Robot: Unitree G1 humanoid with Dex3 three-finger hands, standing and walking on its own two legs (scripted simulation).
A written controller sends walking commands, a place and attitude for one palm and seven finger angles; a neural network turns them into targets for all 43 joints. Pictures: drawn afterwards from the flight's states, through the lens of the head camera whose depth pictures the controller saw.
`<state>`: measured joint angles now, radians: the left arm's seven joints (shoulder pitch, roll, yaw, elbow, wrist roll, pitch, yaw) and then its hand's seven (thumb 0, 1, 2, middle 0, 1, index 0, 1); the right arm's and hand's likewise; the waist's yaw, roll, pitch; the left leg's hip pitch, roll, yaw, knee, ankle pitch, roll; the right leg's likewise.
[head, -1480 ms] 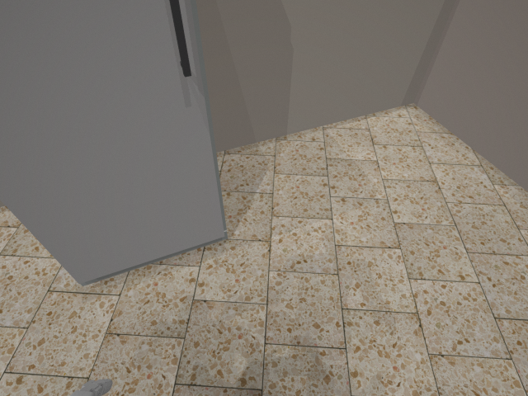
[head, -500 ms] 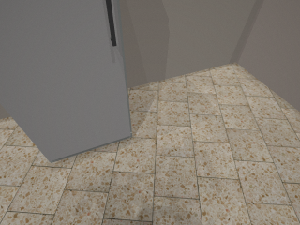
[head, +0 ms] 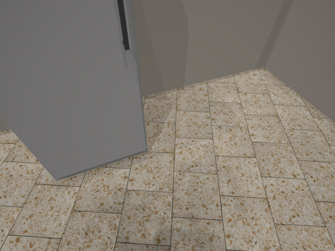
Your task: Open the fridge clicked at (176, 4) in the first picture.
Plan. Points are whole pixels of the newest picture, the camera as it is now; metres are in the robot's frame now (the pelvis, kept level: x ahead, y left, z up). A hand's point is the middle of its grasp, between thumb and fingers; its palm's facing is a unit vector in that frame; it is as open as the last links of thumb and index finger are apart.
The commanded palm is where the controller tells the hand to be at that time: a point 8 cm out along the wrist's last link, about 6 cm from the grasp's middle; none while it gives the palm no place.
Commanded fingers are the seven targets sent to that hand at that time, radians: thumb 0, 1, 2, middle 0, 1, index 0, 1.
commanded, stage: turn to face it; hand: right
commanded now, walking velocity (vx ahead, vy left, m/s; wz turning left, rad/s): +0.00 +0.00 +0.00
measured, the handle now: out of the picture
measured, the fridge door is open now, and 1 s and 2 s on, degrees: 0 0 0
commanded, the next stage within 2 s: take the last steps up to it in 0.80 s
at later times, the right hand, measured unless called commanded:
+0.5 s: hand out of the picture +0.07 -0.19 -0.19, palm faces -0.15 +0.96 -0.22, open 7.3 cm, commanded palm none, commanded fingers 0.00 -0.90 -0.90 0.20 0.30 0.20 0.30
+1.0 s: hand out of the picture +0.12 -0.17 -0.17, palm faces -0.38 +0.89 -0.25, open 7.3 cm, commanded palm none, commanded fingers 0.00 -0.90 -0.90 0.20 0.30 0.20 0.30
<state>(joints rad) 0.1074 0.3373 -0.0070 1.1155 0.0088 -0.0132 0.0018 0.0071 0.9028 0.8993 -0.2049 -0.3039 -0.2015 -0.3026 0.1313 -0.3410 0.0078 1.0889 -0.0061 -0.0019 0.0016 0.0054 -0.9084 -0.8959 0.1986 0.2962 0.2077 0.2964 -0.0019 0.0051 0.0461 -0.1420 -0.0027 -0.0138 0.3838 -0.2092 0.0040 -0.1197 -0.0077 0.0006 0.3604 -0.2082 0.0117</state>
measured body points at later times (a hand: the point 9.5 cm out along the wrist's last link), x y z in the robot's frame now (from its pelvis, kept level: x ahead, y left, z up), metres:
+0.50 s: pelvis -0.02 +0.00 -0.02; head +0.02 +0.00 +0.43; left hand +0.01 +0.26 -0.17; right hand +0.08 -0.24 -0.17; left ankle +0.00 +0.12 -0.75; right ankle -0.02 -0.13 -0.74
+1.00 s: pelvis -0.05 -0.02 -0.02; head -0.03 +0.00 +0.43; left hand -0.14 +0.21 -0.17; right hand +0.14 -0.21 -0.15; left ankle -0.12 +0.08 -0.75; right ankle -0.02 -0.13 -0.74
